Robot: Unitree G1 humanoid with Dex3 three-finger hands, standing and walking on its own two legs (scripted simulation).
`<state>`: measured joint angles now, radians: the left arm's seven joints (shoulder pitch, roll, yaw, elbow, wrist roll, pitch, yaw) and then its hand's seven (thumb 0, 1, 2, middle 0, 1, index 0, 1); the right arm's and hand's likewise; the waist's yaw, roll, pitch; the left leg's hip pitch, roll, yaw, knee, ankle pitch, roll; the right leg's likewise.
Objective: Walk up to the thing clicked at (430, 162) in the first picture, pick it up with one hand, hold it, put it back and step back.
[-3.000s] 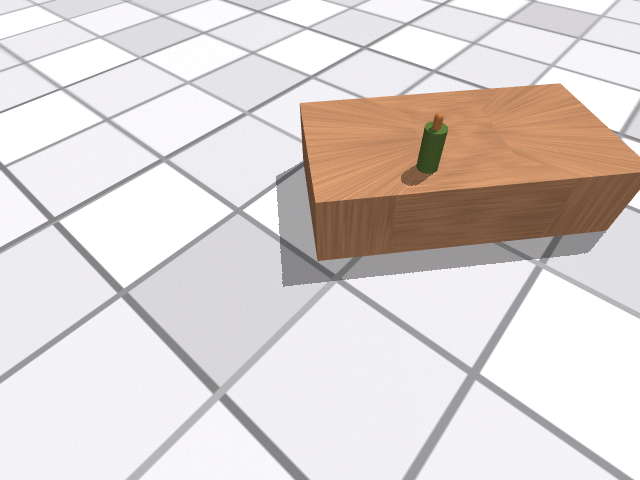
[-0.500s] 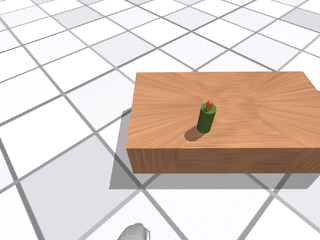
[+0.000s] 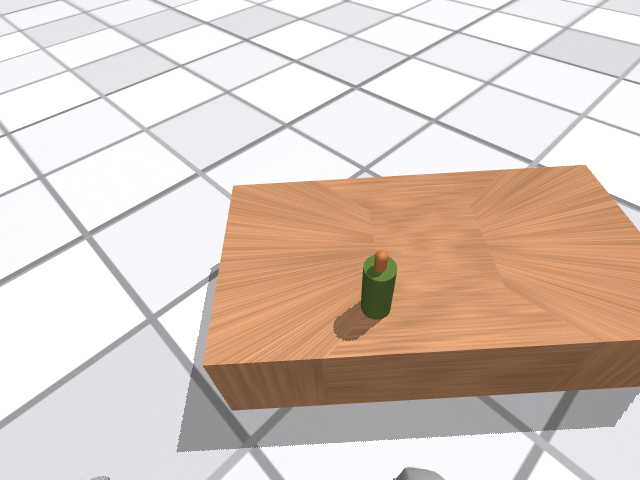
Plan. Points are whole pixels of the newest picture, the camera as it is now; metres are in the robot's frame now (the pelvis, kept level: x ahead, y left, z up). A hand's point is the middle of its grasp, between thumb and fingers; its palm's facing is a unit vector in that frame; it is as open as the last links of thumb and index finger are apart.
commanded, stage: walk up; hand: right
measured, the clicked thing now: (378, 282) +0.59 -0.10 -0.30
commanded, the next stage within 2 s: stand in 1.78 s
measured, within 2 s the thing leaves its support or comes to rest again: neither
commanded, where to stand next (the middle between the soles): +0.15 +0.03 m, yaw +1 degrees
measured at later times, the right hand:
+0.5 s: hand (531, 460) +0.18 -0.26 -0.14, palm faces -0.08 +0.92 -0.38, open 7.4 cm
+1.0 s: hand (512, 447) +0.19 -0.23 -0.12, palm faces -0.04 +0.95 -0.32, open 7.4 cm
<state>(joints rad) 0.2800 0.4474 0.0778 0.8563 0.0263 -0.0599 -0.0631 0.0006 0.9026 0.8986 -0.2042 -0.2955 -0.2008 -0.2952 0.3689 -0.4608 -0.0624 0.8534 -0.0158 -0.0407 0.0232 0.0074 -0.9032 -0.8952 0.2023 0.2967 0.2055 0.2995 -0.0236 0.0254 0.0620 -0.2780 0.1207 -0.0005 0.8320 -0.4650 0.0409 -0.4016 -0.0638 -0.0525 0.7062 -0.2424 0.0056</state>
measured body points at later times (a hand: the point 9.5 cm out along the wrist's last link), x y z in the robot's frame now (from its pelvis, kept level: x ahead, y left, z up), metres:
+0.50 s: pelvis +0.05 +0.00 +0.00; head +0.09 +0.01 +0.45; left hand +0.12 +0.33 -0.12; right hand +0.18 -0.31 -0.11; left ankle +0.11 +0.12 -0.71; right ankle +0.07 -0.13 -0.71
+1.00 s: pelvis +0.08 +0.02 +0.03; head +0.09 +0.02 +0.48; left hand +0.14 +0.34 -0.10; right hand +0.19 -0.28 -0.10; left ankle +0.11 +0.12 -0.71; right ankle +0.08 -0.13 -0.71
